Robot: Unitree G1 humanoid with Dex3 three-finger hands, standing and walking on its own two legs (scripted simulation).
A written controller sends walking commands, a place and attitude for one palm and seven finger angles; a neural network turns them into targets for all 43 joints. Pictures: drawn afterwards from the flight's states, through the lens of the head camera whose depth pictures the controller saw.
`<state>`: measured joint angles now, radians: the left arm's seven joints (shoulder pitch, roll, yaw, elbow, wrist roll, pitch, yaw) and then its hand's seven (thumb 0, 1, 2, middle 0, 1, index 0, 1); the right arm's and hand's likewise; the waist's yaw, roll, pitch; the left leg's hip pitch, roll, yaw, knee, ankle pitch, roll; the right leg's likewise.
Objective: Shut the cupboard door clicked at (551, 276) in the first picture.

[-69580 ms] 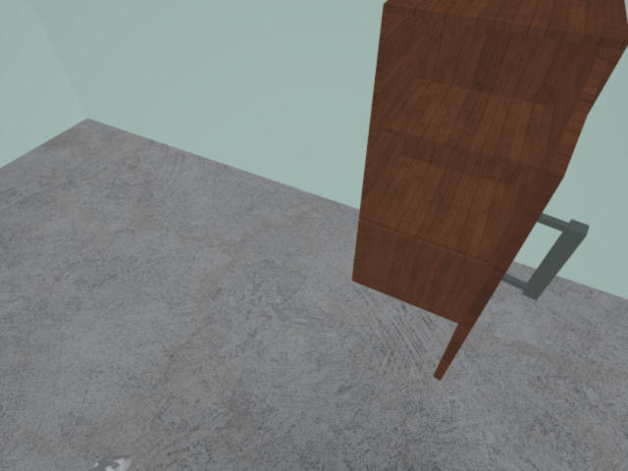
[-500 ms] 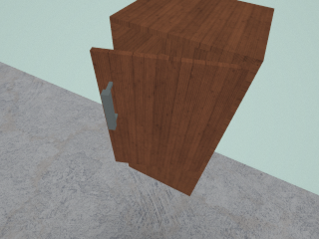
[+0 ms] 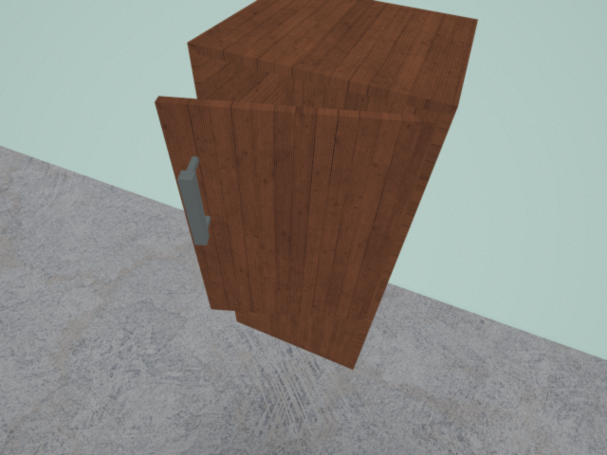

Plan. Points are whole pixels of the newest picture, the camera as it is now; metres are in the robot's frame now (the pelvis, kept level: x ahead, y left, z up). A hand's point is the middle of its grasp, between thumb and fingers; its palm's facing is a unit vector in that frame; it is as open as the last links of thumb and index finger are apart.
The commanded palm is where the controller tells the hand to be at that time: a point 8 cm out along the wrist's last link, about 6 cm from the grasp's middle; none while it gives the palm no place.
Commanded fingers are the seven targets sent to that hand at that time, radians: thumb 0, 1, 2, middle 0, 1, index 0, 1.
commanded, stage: look again from close up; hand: left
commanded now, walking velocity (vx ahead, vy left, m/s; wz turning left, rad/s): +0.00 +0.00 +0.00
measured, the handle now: (198, 202) +0.50 +0.21 +0.03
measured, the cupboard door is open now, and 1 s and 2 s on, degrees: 19 19 19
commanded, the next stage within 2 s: shuffle to correct the standing spot in 0.56 s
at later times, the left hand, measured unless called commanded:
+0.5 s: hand out of the picture -0.02 +0.19 -0.19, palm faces +0.03 -0.98 -0.18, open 7.4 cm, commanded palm none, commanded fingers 0.00 0.90 0.90 -0.20 -0.30 -0.20 -0.30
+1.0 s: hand out of the picture -0.11 +0.18 -0.19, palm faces +0.10 -0.99 -0.12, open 7.4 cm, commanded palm none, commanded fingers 0.00 0.90 0.90 -0.20 -0.30 -0.20 -0.30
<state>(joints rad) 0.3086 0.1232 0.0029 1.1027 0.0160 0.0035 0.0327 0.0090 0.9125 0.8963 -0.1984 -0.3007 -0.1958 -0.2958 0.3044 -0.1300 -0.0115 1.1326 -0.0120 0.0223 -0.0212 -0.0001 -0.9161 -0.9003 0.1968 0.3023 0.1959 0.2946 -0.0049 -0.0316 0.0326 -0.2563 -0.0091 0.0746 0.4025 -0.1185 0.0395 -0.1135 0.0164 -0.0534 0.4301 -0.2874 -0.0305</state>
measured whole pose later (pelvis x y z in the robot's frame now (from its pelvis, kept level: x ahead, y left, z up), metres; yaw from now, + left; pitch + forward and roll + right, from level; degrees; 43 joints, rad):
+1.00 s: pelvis -0.02 +0.03 -0.01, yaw +1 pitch -1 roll -2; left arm 0.49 0.14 0.01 1.10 0.02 -0.01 0.03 0.01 0.91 0.90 -0.20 -0.30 -0.19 -0.30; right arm 0.28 -0.15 -0.03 1.07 -0.02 0.01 -0.01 0.01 -0.92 -0.90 0.20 0.30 0.20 0.29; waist 0.02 -0.03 0.00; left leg -0.37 -0.02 0.07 0.57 -0.29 0.05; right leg -0.17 0.01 -0.05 0.48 -0.28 -0.02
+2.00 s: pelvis +0.06 -0.02 +0.00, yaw +0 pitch -1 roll +0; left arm 0.35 0.11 -0.01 1.12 0.01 -0.02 0.03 0.01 0.93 0.90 -0.20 -0.30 -0.19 -0.30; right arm 0.27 -0.13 0.00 1.14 -0.01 -0.01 -0.03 0.02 -0.93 -0.90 0.20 0.30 0.20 0.29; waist 0.01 -0.02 0.04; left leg -0.18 0.03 0.09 0.42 -0.21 0.01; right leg -0.16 0.00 -0.08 0.42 -0.24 -0.02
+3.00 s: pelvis +0.04 +0.01 +0.00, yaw +0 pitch -2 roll -1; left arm 0.36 0.13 0.03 0.92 -0.01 0.06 0.03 0.01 0.92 0.90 -0.20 -0.30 -0.20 -0.30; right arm 0.31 -0.14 0.01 1.06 -0.01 -0.02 -0.02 0.01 -0.91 -0.90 0.20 0.30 0.20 0.29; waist -0.01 -0.01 0.06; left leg -0.24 -0.01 0.10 0.48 -0.22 0.05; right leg -0.20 -0.05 -0.07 0.47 -0.24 0.02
